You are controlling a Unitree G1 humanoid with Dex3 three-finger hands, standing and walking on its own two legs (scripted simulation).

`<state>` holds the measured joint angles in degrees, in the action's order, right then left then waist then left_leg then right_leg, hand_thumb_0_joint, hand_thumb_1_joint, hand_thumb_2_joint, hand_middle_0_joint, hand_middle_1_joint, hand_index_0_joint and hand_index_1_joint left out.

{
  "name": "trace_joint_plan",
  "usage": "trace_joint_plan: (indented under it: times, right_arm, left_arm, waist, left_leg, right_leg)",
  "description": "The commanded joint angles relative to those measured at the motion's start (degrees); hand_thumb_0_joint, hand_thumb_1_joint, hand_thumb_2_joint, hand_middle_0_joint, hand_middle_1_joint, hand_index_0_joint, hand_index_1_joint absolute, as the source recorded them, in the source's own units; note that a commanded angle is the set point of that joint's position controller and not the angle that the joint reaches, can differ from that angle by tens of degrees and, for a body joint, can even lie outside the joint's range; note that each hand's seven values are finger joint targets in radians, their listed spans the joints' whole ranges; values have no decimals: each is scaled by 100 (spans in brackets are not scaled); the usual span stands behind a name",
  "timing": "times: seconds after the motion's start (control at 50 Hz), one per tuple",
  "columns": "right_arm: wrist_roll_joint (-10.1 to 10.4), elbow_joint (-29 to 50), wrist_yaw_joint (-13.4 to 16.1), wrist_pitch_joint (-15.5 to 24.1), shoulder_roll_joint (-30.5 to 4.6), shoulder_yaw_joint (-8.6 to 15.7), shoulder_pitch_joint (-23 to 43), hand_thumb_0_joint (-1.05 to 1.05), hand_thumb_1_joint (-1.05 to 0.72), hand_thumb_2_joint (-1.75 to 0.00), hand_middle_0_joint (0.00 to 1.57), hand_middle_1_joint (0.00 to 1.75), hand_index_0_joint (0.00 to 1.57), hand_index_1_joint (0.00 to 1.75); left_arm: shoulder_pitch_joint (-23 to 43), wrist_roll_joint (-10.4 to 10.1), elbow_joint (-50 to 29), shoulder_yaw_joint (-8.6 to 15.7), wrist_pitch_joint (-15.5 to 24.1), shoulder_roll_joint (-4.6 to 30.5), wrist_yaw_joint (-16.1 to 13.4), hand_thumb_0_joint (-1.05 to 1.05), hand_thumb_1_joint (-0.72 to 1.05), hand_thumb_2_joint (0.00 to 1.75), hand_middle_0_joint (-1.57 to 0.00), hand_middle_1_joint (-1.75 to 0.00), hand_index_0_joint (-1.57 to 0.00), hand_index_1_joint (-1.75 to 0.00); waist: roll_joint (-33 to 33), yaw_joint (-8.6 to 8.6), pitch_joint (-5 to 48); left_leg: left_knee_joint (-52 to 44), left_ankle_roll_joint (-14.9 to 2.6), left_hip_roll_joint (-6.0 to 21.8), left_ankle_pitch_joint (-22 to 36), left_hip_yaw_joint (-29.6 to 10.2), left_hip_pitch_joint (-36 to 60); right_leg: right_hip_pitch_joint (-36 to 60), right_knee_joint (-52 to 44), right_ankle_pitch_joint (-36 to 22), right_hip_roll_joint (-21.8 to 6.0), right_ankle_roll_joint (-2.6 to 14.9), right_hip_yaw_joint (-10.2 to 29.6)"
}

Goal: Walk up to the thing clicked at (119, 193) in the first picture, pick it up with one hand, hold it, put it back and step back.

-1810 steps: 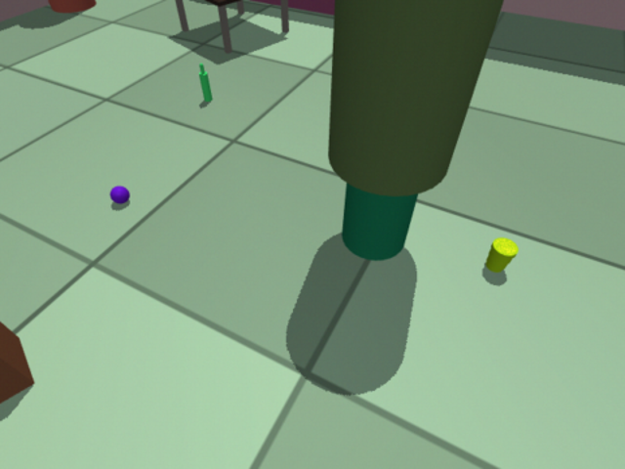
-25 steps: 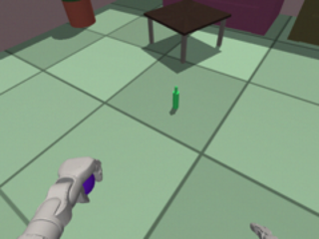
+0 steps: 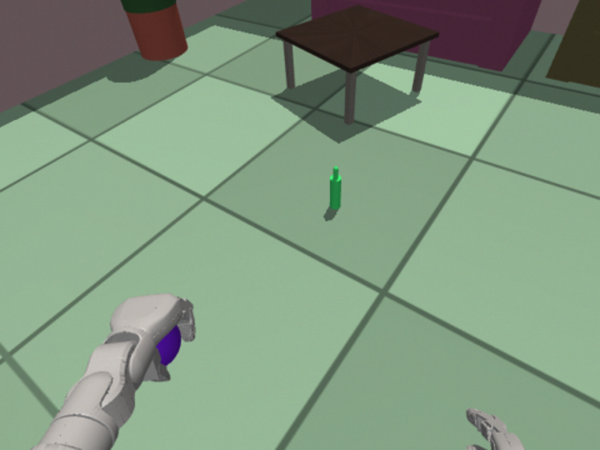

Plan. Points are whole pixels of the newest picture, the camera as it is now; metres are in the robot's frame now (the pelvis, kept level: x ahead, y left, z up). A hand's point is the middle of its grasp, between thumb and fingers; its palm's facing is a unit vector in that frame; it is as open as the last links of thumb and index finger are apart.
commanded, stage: hold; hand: left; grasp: from above
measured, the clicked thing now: (152, 341) +0.31 +0.24 -0.04
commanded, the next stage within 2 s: crouch in 0.62 s
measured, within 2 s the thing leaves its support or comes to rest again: neither
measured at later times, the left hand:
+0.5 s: hand (159, 344) +0.30 +0.22 -0.02, palm faces -0.43 -0.06 -0.90, open 8.4 cm
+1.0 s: hand (165, 356) +0.30 +0.22 -0.06, palm faces -0.47 -0.06 -0.88, open 8.5 cm
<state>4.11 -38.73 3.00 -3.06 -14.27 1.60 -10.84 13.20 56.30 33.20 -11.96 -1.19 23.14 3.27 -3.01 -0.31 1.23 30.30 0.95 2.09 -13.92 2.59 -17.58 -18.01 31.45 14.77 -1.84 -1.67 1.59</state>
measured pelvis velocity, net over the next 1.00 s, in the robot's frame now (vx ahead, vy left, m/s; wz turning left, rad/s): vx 0.01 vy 0.00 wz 0.01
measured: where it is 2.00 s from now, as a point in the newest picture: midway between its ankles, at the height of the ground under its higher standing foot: outside the picture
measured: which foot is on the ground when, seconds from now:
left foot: down 0.00-1.00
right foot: down 0.00-1.00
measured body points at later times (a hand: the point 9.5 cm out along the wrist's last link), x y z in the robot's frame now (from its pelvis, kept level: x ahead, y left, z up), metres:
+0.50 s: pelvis +0.01 +0.00 +0.00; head +0.01 -0.02 +0.45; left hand +0.32 +0.22 +0.03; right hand +0.16 -0.25 -0.11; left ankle +0.02 +0.13 -0.73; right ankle +0.02 -0.14 -0.73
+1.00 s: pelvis +0.01 +0.00 +0.00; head +0.03 -0.02 +0.45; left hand +0.32 +0.22 -0.01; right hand +0.16 -0.26 -0.11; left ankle +0.02 +0.13 -0.73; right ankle +0.02 -0.14 -0.73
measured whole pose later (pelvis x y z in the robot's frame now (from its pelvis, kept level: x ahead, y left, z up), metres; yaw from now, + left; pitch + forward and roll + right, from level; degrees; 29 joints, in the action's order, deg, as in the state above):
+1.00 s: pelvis +0.01 +0.00 +0.00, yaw +1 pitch +3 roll +1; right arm 3.9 -38.2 2.8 -4.9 -14.0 2.0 -10.0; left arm 13.0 58.8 39.2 -10.8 1.8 22.1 -1.4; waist -1.7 0.5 0.8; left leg 29.7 1.1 1.9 -14.1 2.0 -18.5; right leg -18.8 31.2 15.4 -2.0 -1.5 1.0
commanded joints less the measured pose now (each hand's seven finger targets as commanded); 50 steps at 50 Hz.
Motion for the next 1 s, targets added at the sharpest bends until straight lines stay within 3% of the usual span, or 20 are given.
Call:
trace_joint_plan:
  times: [0.0,0.12,0.22,0.3,0.36,0.38,0.44,0.48,0.52,0.56,0.6,0.64,0.68,0.7,0.72,0.8,0.88,0.9,0.98]
  right_arm:
    - [-23,812,94,248,-709,214,580,0,-91,-90,20,30,20,30]
    - [-2,831,107,223,-703,198,615,0,-91,-90,20,30,20,30]
    - [-6,801,107,193,-689,202,586,0,-91,-90,20,30,20,30]
    - [-9,793,105,202,-695,197,586,0,-91,-90,20,30,20,30]
    - [-13,797,108,190,-706,205,584,0,-91,-90,20,30,20,30]
    - [-1,823,107,180,-692,218,623,0,-91,-90,20,30,20,30]
    - [-5,801,99,164,-704,226,601,0,-91,-90,20,30,20,30]
    - [1,822,105,158,-699,232,618,0,-91,-90,20,30,20,30]
    - [3,807,106,142,-694,229,581,0,-91,-90,20,30,20,30]
    - [-1,800,111,144,-701,232,574,0,-91,-90,20,30,20,30]
    - [6,826,105,132,-702,239,582,0,-91,-90,20,30,20,30]
    - [3,791,111,113,-720,250,566,0,-91,-90,20,30,20,30]
    - [-12,779,105,97,-706,253,560,0,-91,-90,20,30,20,30]
    - [0,766,110,99,-707,254,564,0,-93,-91,20,30,20,30]
    - [-9,758,113,88,-726,264,547,0,-89,-90,20,30,20,30]
    - [1,789,100,71,-700,253,538,0,-89,-90,20,30,20,30]
    - [-28,757,77,23,-700,262,501,0,-89,-90,20,30,20,30]
    - [-42,768,65,14,-702,275,461,0,-90,-90,20,30,20,30]
    - [-136,594,18,-43,-744,320,308,0,-90,-90,20,30,20,30]
  left_arm:
    - [1995,-70,-1321,626,52,1228,-147,0,51,88,-83,-96,-87,-92]
    - [1682,-52,-1183,618,31,1139,-147,0,50,89,-82,-96,-87,-91]
    - [1971,65,-1192,623,44,1209,-181,0,46,89,-80,-94,-84,-90]
    - [2088,-24,-1256,603,78,1174,-191,0,51,91,-83,-97,-87,-92]
    - [1789,-23,-1095,598,80,1123,-200,0,47,88,-80,-97,-84,-92]
    - [1651,-15,-1087,662,74,1151,-204,0,47,89,-80,-97,-84,-92]
    - [1783,27,-1126,548,58,1091,-209,0,47,89,-80,-96,-85,-92]
    - [1896,22,-1297,643,79,1221,-227,0,48,91,-81,-95,-85,-92]
    - [1618,19,-935,619,51,1111,-231,0,47,90,-81,-95,-85,-91]
    - [1958,-8,-1257,640,93,1214,-235,0,47,89,-81,-95,-85,-91]
    - [1682,-25,-1097,527,77,1047,-233,0,47,91,-82,-95,-86,-91]
    - [1743,-9,-1187,756,100,1271,-260,0,46,91,-81,-94,-85,-91]
    - [1789,33,-1155,593,94,1120,-259,0,47,91,-82,-95,-85,-91]
    - [1910,47,-1211,609,91,1147,-276,0,52,83,-80,-100,-88,-92]
    - [1890,72,-1164,724,95,1276,-299,0,44,82,-72,-99,-80,-92]
    - [1553,84,-831,600,119,1009,-328,0,42,86,-75,-95,-79,-91]
    - [1328,170,-409,589,225,940,-495,0,43,85,-77,-93,-81,-89]
    - [1353,220,-318,534,268,858,-558,0,45,84,-78,-91,-82,-87]
    - [1863,364,115,693,433,988,-1051,0,46,83,-80,-90,-84,-86]
  waist:
    - [266,-55,1404]
    - [247,-79,1247]
    - [164,-28,1326]
    - [156,-52,1345]
    - [197,-41,1320]
    - [142,-116,1254]
    - [184,-44,1308]
    - [70,-88,1343]
    - [315,-74,1235]
    - [218,-60,1405]
    - [275,-42,1280]
    - [190,-125,1429]
    - [231,-27,1438]
    - [228,-53,1463]
    - [158,-64,1450]
    - [377,-39,1090]
    - [549,15,916]
    - [635,103,913]
    - [504,179,1120]
  left_leg:
    - [-391,-175,-263,886,36,791]
    - [-500,-151,-239,885,19,814]
    - [-495,-164,-257,985,51,898]
    - [-497,-162,-259,1019,42,931]
    - [-533,-154,-244,1025,33,930]
    - [-565,-140,-245,1028,30,906]
    - [-554,-143,-234,1145,24,948]
    - [-558,-135,-236,1146,22,967]
    - [-545,-158,-245,1135,30,916]
    - [-517,-174,-259,1219,55,1021]
    - [-540,-165,-252,1236,34,1008]
    - [-532,-155,-255,1345,36,1039]
    - [-501,-170,-253,1421,45,1085]
    - [-501,-164,-255,1475,36,1093]
    - [-501,-153,-259,1467,40,1080]
    - [-533,-164,-275,1186,44,876]
    - [-430,-170,-286,1068,39,667]
    - [-348,-193,-299,1047,40,625]
    - [164,-149,-315,993,20,175]
  right_leg:
    - [293,-601,-765,307,148,-113]
    - [317,-646,-696,334,184,-155]
    - [312,-642,-843,314,179,-120]
    - [382,-684,-868,312,174,-120]
    - [392,-687,-854,327,186,-135]
    - [407,-692,-823,327,206,-158]
    - [414,-671,-956,332,201,-162]
    - [418,-671,-958,329,206,-162]
    - [422,-709,-949,326,187,-162]
    - [465,-713,-1096,302,163,-130]
    - [446,-715,-1089,306,174,-144]
    - [557,-686,-1169,306,182,-156]
    - [527,-675,-1282,306,174,-155]
    - [533,-655,-1340,310,173,-160]
    - [531,-669,-1315,307,183,-151]
    - [356,-745,-1037,302,183,-161]
    - [185,-676,-936,281,174,-170]
    - [100,-629,-977,254,152,-149]
    - [-356,-141,-936,245,169,-172]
